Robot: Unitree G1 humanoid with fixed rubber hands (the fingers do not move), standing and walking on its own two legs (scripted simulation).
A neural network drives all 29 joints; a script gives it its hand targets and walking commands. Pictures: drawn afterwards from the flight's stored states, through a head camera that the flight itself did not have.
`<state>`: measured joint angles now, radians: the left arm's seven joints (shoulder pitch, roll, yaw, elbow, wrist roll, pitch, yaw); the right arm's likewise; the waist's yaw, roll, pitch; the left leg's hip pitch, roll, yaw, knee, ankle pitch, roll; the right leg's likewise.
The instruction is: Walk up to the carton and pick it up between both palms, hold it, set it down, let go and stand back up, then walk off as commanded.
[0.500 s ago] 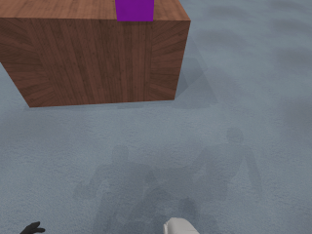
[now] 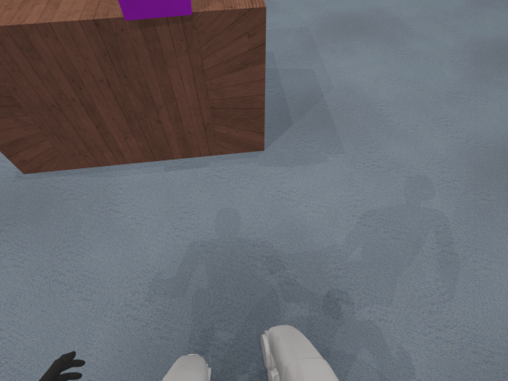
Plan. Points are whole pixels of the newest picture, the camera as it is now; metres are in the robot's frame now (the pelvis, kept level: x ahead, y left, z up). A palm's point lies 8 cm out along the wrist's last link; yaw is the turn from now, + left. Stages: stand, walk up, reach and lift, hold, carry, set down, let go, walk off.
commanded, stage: walk off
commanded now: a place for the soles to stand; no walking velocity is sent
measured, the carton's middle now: out of the picture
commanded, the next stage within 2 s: none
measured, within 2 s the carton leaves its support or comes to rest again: neither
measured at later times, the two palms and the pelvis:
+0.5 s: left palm out of the picture +0.11 +0.20 -0.04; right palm (480, 306) +0.27 -0.44 -0.18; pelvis +0.13 -0.14 -0.03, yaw +1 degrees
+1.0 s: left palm (126, 257) +0.33 +0.26 -0.08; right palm (467, 279) +0.30 -0.40 -0.13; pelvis +0.17 -0.08 -0.02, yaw +2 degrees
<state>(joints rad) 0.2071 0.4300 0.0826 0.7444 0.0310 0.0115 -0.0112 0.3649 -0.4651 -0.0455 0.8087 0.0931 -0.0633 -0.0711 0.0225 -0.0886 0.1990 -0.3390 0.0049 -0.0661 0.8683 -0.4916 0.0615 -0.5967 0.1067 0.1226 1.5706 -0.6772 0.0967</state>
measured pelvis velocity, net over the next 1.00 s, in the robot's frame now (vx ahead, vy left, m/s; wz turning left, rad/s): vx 0.17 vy -0.08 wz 0.03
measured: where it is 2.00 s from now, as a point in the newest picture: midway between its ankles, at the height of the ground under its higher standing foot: outside the picture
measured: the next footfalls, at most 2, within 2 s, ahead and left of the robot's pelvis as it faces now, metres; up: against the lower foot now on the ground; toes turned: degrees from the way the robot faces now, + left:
right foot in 0.12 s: +0.10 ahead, -0.29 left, -0.01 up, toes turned +7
left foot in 0.62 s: +0.33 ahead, +0.06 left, -0.01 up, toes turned -8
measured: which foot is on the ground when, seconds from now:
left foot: down 0.00-0.10, up 0.12-0.60, down 0.62-1.00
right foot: up 0.00-0.10, down 0.12-0.70, up 0.72-0.98, down 1.00-1.00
